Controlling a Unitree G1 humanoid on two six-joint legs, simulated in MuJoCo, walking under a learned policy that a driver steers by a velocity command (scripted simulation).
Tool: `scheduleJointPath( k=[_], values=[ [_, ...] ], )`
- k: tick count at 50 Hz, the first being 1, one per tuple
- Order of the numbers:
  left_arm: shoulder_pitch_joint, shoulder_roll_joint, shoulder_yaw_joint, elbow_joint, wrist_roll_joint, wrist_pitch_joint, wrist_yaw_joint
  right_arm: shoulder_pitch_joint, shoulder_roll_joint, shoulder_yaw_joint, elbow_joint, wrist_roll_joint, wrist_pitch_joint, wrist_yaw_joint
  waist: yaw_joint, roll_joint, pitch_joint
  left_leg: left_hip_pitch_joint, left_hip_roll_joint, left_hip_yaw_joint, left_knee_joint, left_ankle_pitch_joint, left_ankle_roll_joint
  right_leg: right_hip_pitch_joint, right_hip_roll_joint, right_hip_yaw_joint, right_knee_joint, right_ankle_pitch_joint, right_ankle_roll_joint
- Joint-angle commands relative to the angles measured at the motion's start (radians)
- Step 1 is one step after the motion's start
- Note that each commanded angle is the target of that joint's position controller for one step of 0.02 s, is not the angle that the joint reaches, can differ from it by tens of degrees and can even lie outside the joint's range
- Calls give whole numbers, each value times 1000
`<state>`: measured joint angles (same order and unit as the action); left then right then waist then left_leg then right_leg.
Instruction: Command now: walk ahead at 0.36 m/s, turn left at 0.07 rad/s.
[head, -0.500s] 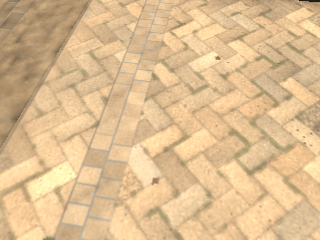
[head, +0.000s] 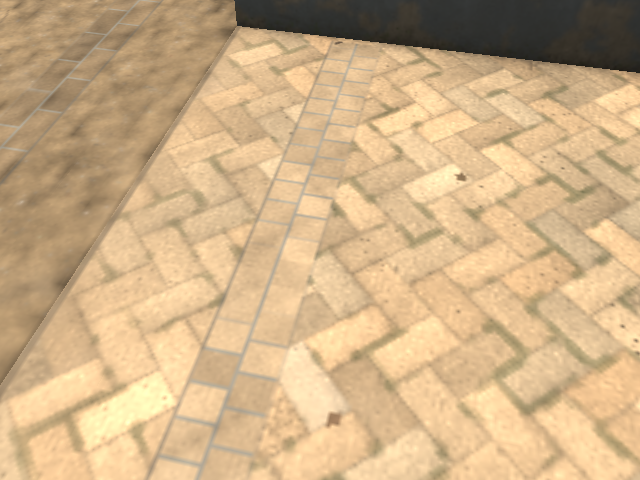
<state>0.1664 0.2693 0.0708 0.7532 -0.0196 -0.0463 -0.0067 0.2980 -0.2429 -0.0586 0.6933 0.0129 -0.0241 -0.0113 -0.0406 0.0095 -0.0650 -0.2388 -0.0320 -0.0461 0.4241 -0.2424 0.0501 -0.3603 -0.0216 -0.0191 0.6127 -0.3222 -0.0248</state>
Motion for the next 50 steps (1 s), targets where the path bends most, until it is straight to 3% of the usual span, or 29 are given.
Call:
scheduleJointPath(
  k=[1,2,3,4,5,6,9,11,14,16,19,22,23,24,25,26,27,28,29,30,31,34,36,39,41,46,48,49,50],
  values=[
    [12,56,11,-40,3,-32,-10,-33,-156,-45,-54,13,-10,7,52,82,44,-89,210,-257,-135,-271,153,132,34,-38,-149,72,-37],
    [83,68,17,-19,4,-34,-6,-50,-124,-36,-57,8,-13,9,84,70,19,-160,181,-233,-72,-264,125,251,9,-4,-151,71,-50],
    [196,109,25,2,8,-37,2,-102,-60,-17,-78,-2,-21,12,131,-13,-2,-297,112,-150,127,-238,69,387,-113,156,-208,-9,-90],
    [256,220,51,8,15,-34,6,-102,-18,-8,-118,-1,-44,15,119,-253,-18,-525,-13,44,416,-229,-5,517,-297,464,-315,-186,-198],
    [278,212,53,4,20,-37,3,-163,-114,-29,-140,9,-58,10,162,-248,43,-686,21,13,604,-331,-25,486,-396,667,-408,-346,-299],
    [236,166,36,-10,21,-44,5,-165,-148,-42,-135,20,-65,11,136,-176,97,-740,68,-32,692,-249,-20,462,-370,634,-414,-379,-285],
    [142,116,13,-34,24,-46,2,-153,-120,-39,-114,-5,-67,16,80,-119,128,-710,125,-27,673,-26,-29,368,-264,414,-441,-101,-210],
    [146,107,8,-27,24,-44,4,-161,-92,-30,-109,-9,-67,20,73,-109,117,-640,123,10,609,71,-50,316,-213,294,-460,99,-192],
    [174,119,8,-1,14,-39,10,-232,-45,-8,-117,-9,-67,25,94,-98,112,-521,103,50,406,200,-63,261,-157,154,-451,318,-164],
    [210,137,11,18,6,-35,13,-298,-33,1,-132,-1,-70,36,118,-103,117,-444,83,65,277,262,-62,244,-151,120,-447,340,-157],
    [251,159,16,40,-7,-30,11,-363,-52,0,-155,12,-72,55,133,-111,136,-401,71,63,177,264,-43,290,-196,138,-433,338,-158],
    [249,179,24,53,-11,-19,13,-351,-89,-12,-164,11,-75,66,96,-121,125,-334,51,66,114,184,5,372,-232,142,-366,509,-137],
    [241,192,28,54,-12,-15,15,-296,-111,-23,-153,6,-74,63,58,-131,84,-240,24,88,98,157,26,388,-223,123,-291,686,-125],
    [233,188,26,54,-11,-10,18,-167,-143,-43,-116,2,-71,55,-12,-122,4,-56,-6,114,73,167,57,367,-187,83,-142,843,-104],
    [224,166,17,41,2,-11,20,8,-190,-62,-76,-1,-67,43,-91,-102,-109,231,61,49,111,198,99,213,-146,54,82,773,-71],
    [308,61,-15,2,16,-26,17,140,-296,-82,-58,-29,-64,33,-81,129,-296,648,343,-375,105,81,235,-170,-7,6,501,326,-3],
    [319,64,-22,20,11,-47,11,152,-249,-66,-51,-18,-61,35,-76,274,-412,682,449,-713,-70,85,309,-297,75,136,687,-237,14],
    [245,151,6,1,-15,-56,7,65,-196,-45,-61,-17,-57,32,-67,195,-249,558,414,-567,-78,172,266,-380,16,150,761,-205,17],
    [173,149,2,-16,-16,-57,8,-6,-164,-33,-67,-14,-54,29,-39,122,-132,399,374,-396,-68,354,237,-372,-30,110,740,-144,18],
    [139,133,1,-22,1,-52,13,-63,-134,-23,-62,-16,-55,35,1,43,-59,255,322,-285,-79,507,215,-336,-63,88,676,-100,25],
    [144,131,8,-21,12,-38,18,-100,-108,-15,-63,-19,-61,38,38,45,-34,157,284,-210,-100,584,197,-277,-91,90,617,-74,29],
    [201,75,-2,-1,16,-2,26,-142,-115,-16,-32,-27,-79,38,95,70,-21,1,255,-103,-166,733,211,-158,-82,70,520,1,60],
    [167,58,-8,-13,23,4,30,-161,-129,-19,-11,-29,-77,26,105,69,-11,-25,242,-32,-179,764,204,-150,-81,68,396,88,73],
    [86,43,-19,-25,19,6,20,-154,-136,-19,16,-34,-65,10,70,74,-11,-23,215,58,-185,682,171,-92,-75,58,207,264,65],
    [25,66,-13,-52,14,10,13,-133,-160,-25,36,-33,-54,3,43,69,-4,20,238,60,-182,632,169,-97,-61,55,144,293,58],
    [-47,103,10,-128,18,31,-7,-121,-193,-43,60,-4,-7,-18,22,78,21,147,313,22,-68,524,156,-161,-42,31,60,105,18],
    [-4,95,17,-131,17,33,-16,-133,-188,-44,57,12,9,-29,49,69,12,152,289,44,43,504,109,-77,-7,-9,-80,172,-18],
    [40,135,34,-126,20,31,-12,-86,-171,-42,66,7,10,-32,55,10,-21,119,225,89,163,464,55,41,-4,31,-162,374,-51],
    [105,241,63,-133,28,31,3,-76,-138,-32,37,-29,1,-32,47,-189,-87,-66,114,171,429,216,-26,242,-169,268,-152,801,-134]
  ],
)
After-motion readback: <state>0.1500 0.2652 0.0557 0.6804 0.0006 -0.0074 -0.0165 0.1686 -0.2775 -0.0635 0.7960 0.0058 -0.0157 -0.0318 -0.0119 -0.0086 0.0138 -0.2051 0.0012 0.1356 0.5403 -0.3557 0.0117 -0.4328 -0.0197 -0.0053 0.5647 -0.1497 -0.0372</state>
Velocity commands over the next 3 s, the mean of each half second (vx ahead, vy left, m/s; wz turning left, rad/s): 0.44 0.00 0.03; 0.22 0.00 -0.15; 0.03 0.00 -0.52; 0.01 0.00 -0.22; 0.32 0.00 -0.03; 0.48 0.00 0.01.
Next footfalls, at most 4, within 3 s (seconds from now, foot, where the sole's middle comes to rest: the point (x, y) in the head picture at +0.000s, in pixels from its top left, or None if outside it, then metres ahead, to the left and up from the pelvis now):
0.06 right None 0.05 -0.13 -0.78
0.50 left None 0.38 0.11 -0.78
0.98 right None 0.48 -0.11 -0.78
1.44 left None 0.51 0.11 -0.78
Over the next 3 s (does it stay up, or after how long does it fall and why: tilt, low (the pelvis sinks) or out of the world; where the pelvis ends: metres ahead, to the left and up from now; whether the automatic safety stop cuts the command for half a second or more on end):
stays up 0.76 -0.19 0.00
